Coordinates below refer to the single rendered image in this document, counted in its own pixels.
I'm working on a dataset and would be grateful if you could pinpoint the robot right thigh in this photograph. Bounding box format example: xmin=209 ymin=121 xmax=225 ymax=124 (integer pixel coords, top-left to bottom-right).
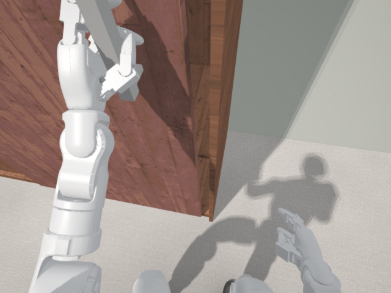
xmin=230 ymin=277 xmax=274 ymax=293

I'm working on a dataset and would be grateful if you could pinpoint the left robot forearm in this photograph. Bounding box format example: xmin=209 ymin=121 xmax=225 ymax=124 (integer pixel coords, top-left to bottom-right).
xmin=28 ymin=109 xmax=114 ymax=293

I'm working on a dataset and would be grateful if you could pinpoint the robot thigh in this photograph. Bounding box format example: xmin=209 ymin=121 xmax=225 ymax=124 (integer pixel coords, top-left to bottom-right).
xmin=230 ymin=277 xmax=274 ymax=293
xmin=132 ymin=270 xmax=171 ymax=293

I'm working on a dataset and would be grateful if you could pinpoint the robot right hand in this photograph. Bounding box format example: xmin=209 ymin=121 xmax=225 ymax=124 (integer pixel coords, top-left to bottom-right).
xmin=275 ymin=208 xmax=323 ymax=271

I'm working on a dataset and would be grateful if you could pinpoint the wardrobe door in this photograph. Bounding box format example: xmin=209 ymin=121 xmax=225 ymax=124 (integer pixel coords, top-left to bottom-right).
xmin=0 ymin=160 xmax=22 ymax=174
xmin=0 ymin=0 xmax=202 ymax=217

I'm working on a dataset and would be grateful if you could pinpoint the robot left hand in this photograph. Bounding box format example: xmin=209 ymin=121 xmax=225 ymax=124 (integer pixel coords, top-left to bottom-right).
xmin=57 ymin=0 xmax=144 ymax=112

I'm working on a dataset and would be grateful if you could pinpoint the handle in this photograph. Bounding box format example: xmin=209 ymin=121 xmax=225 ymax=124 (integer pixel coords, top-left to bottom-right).
xmin=75 ymin=0 xmax=144 ymax=101

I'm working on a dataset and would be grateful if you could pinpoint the left robot upper arm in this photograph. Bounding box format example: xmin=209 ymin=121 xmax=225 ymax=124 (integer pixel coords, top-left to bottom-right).
xmin=32 ymin=259 xmax=101 ymax=293

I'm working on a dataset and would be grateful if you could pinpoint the robot left thigh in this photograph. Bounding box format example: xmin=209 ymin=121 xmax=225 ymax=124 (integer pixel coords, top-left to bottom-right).
xmin=132 ymin=270 xmax=171 ymax=293

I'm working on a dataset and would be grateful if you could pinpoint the right robot forearm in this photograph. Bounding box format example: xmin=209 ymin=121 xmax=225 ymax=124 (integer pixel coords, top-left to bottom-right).
xmin=301 ymin=258 xmax=342 ymax=293

